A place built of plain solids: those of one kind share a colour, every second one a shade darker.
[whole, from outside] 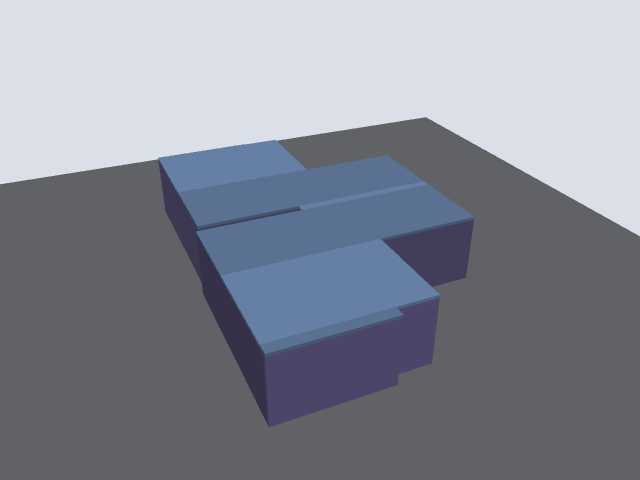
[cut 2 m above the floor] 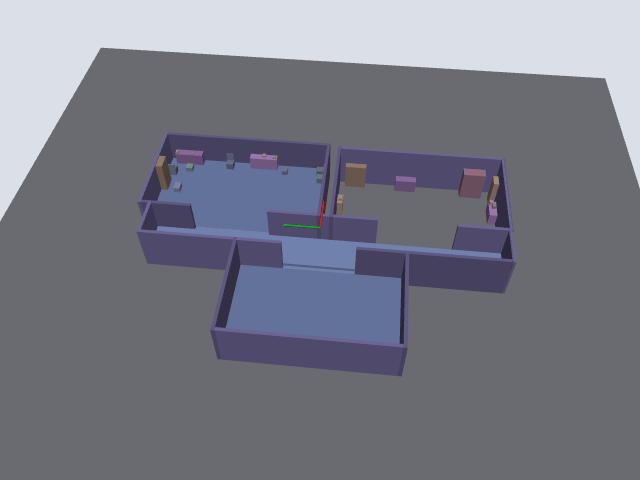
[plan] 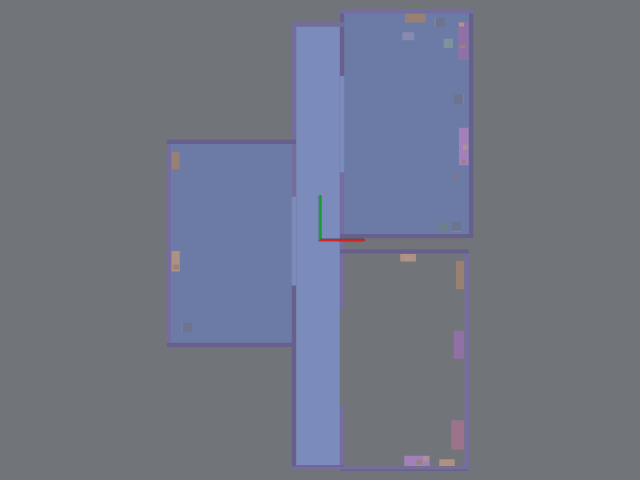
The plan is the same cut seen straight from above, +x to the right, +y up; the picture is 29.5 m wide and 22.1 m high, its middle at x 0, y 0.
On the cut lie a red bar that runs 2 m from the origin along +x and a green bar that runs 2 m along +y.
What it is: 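A storey of a split-level house; a hall and three lower rooms open beside it; the rooms' floors lie 0.85 m, 0.200 m and not at all below the hall's; a bare drop, one riser, a flush line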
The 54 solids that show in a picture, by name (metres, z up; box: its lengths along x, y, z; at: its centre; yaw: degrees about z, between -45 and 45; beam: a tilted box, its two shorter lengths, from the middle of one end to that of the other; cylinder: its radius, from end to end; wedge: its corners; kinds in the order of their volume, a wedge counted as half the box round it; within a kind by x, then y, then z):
{
 "floor_1": {"box": [5.56, 9.15, 0.7], "at": [-4.08, -0.15, 0.3]},
 "floor_2": {"box": [0.2, 4.09, 0.7], "at": [-1.2, -0.05, 0.3]},
 "floor_3": {"box": [2.01, 20.19, 0.9], "at": [-0.09, -0.27, 0.4]},
 "floor_4": {"box": [0.2, 4.44, 0.9], "at": [1.01, 5.33, 0.4]},
 "floor_5": {"box": [5.75, 10.16, 0.9], "at": [3.99, 5.36, 0.4]},
 "wall_1": {"box": [0.2, 9.15, 3.81], "at": [-6.96, -0.15, 1.85]},
 "wall_2": {"box": [5.96, 0.2, 3.81], "at": [-4.08, -4.83, 1.85]},
 "wall_3": {"box": [5.96, 0.2, 3.81], "at": [-4.08, 4.52, 1.85]},
 "wall_4": {"box": [0.2, 5.44, 3.81], "at": [-1.2, -7.65, 1.85]},
 "wall_5": {"box": [0.2, 2.64, 3.81], "at": [-1.2, -3.41, 1.85]},
 "wall_6": {"box": [0.2, 2.43, 3.81], "at": [-1.2, 3.21, 1.85]},
 "wall_7": {"box": [0.2, 5.2, 3.81], "at": [-1.2, 7.22, 1.85]},
 "wall_8": {"box": [2.41, 0.06, 3.81], "at": [-0.09, -10.4, 1.85]},
 "wall_9": {"box": [2.41, 0.2, 3.81], "at": [-0.09, 9.92, 1.85]},
 "wall_10": {"box": [0.2, 2.78, 3.81], "at": [1.01, -8.98, 1.85]},
 "wall_11": {"box": [0.2, 2.54, 3.81], "at": [1.01, -1.9, 1.85]},
 "wall_12": {"box": [0.2, 0.5, 3.81], "at": [1.01, -0.17, 1.85]},
 "wall_13": {"box": [0.2, 2.84, 3.81], "at": [1.01, 1.7, 1.85]},
 "wall_14": {"box": [0.2, 2.27, 3.81], "at": [1.01, 8.69, 1.85]},
 "wall_15": {"box": [0.2, 0.41, 3.81], "at": [1.01, 10.23, 1.85]},
 "wall_16": {"box": [8.15, 0.14, 3.81], "at": [2.78, -10.5, 1.85]},
 "wall_17": {"box": [5.94, 0.06, 3.81], "at": [3.88, -10.6, 1.85]},
 "wall_18": {"box": [5.94, 0.2, 3.81], "at": [3.88, -0.53, 1.85]},
 "wall_19": {"box": [6.15, 0.2, 3.81], "at": [3.99, 0.18, 1.85]},
 "wall_20": {"box": [6.15, 0.2, 3.81], "at": [3.99, 10.53, 1.85]},
 "wall_21": {"box": [0.2, 9.81, 3.81], "at": [6.75, -5.53, 1.85]},
 "wall_22": {"box": [0.2, 10.16, 3.81], "at": [6.96, 5.36, 1.85]},
 "roof_1": {"box": [8.17, 0.5, 0.16], "at": [-2.97, -0.17, 3.84]},
 "roof_2": {"box": [13.91, 4.5, 0.16], "at": [-0.1, -2.68, 3.84]},
 "roof_3": {"box": [14.12, 4.55, 0.16], "at": [0.0, 2.35, 3.84]},
 "roof_4": {"box": [8.15, 5.64, 0.16], "at": [2.78, -7.75, 3.84]},
 "roof_5": {"box": [8.36, 5.4, 0.16], "at": [2.88, 7.32, 3.84]},
 "roof_6": {"box": [6.15, 0.61, 0.16], "at": [3.99, 10.33, 3.84]},
 "case_1": {"box": [0.39, 0.95, 1.0], "at": [-6.65, -0.98, 1.15]},
 "case_2": {"box": [0.37, 0.78, 1.35], "at": [-6.65, 3.64, 1.32]},
 "case_3": {"box": [0.73, 0.35, 1.13], "at": [4.05, -0.82, 0.52]},
 "case_4": {"box": [0.94, 0.41, 2.04], "at": [4.39, 10.21, 1.87]},
 "case_5": {"box": [0.71, 0.32, 1.94], "at": [5.85, -10.25, 0.92]},
 "case_6": {"box": [0.37, 1.3, 1.75], "at": [6.45, -1.62, 0.83]},
 "sideboard_1": {"box": [1.17, 0.48, 0.87], "at": [4.47, -10.17, 0.39]},
 "sideboard_2": {"box": [0.47, 1.29, 0.95], "at": [6.4, -4.82, 0.42]},
 "sideboard_3": {"box": [0.47, 1.75, 0.8], "at": [6.6, 9.16, 1.25]},
 "sideboard_4": {"box": [0.44, 1.74, 0.87], "at": [6.62, 4.3, 1.29]},
 "wardrobe_1": {"box": [0.59, 1.34, 2.01], "at": [6.33, -8.97, 0.95]},
 "chair_1": {"box": [0.42, 0.43, 0.44], "at": [-6.11, -4.03, 0.87]},
 "chair_2": {"box": [0.06, 0.45, 0.89], "at": [5.3, 10.02, 1.29]},
 "chair_3": {"box": [0.42, 0.45, 0.46], "at": [5.54, 10.02, 1.08]},
 "chair_4": {"box": [0.42, 0.44, 0.46], "at": [6.29, 0.65, 1.08]},
 "chair_5": {"box": [0.41, 0.45, 0.43], "at": [6.37, 6.49, 1.06]},
 "chair_6": {"box": [0.05, 0.45, 0.93], "at": [6.61, 6.49, 1.32]},
 "basket_1": {"box": [0.44, 0.44, 0.39], "at": [5.7, 0.58, 1.05]},
 "basket_2": {"box": [0.43, 0.43, 0.3], "at": [5.91, 9.05, 1.0]},
 "toybox_1": {"box": [0.56, 0.38, 0.34], "at": [4.06, 9.38, 1.02]},
 "toybox_2": {"box": [0.42, 0.36, 0.29], "at": [6.24, 2.92, 1.0]}
}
